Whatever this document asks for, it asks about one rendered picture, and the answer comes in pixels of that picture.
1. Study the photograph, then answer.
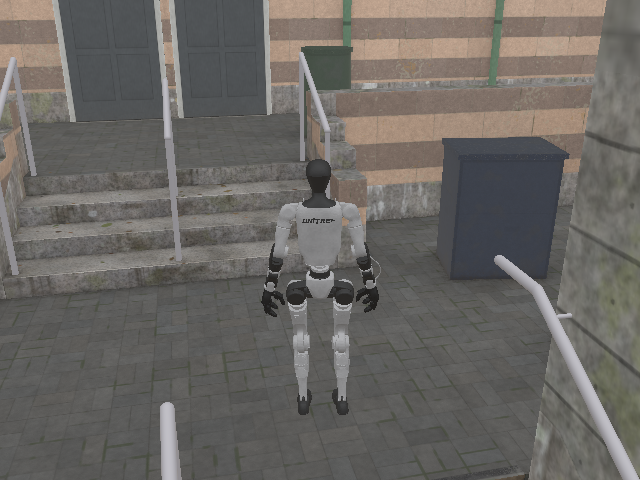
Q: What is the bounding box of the robot right upper arm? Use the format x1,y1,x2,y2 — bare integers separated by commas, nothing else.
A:
340,202,367,258

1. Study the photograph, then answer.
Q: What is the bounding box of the left robot hand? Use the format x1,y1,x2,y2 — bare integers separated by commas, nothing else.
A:
261,289,285,317

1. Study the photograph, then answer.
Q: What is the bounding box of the robot left forearm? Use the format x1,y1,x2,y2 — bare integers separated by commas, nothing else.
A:
264,243,283,292

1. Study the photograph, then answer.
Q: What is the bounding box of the robot left upper arm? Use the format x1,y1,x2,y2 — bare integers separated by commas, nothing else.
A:
273,203,298,259

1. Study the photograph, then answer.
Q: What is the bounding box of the right robot hand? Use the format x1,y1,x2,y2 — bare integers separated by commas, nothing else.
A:
356,286,379,313

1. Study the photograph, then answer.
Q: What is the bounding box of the robot right forearm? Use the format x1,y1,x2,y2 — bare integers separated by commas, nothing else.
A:
356,242,376,289

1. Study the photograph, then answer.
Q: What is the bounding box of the left robot shin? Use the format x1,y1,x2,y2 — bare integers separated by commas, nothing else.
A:
293,335,309,401

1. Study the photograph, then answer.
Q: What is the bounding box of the robot head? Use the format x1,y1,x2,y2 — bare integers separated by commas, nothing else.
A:
302,159,336,208

